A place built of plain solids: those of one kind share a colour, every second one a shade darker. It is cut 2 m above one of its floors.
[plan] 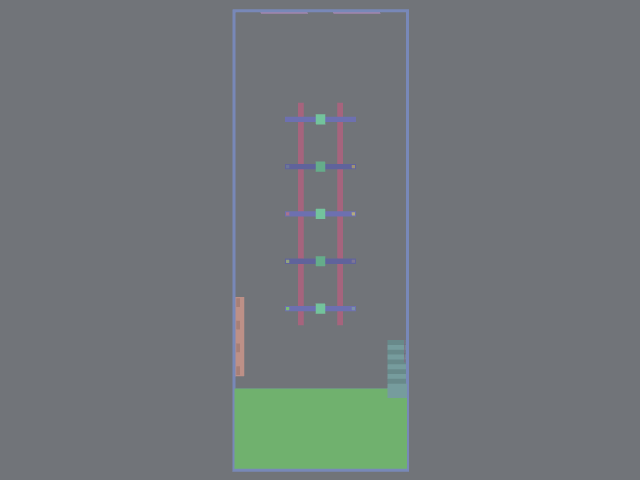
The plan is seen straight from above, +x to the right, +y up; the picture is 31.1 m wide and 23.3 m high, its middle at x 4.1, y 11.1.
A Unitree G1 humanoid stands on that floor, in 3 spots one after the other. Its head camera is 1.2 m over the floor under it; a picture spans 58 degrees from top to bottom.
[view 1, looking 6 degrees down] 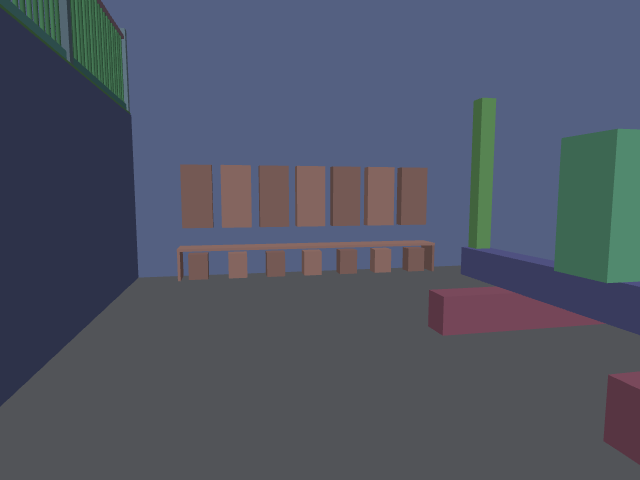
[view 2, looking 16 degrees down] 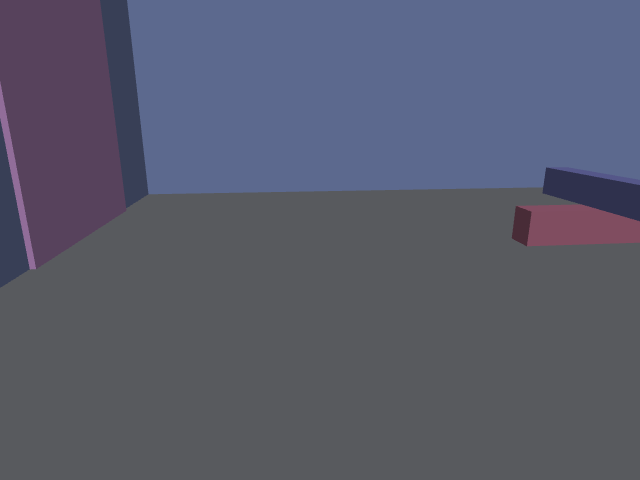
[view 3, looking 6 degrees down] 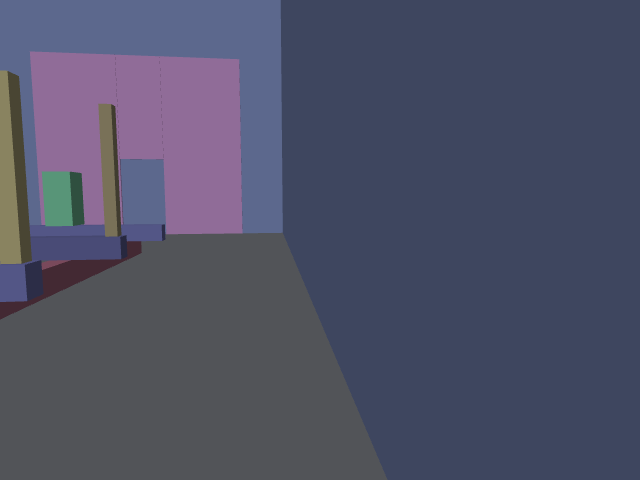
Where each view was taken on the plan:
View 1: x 6.61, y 5.19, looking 168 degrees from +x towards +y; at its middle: wall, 6.80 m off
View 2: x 1.20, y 20.15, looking -6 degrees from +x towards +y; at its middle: ground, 4.35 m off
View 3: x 7.78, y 8.54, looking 83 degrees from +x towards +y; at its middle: wall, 4.06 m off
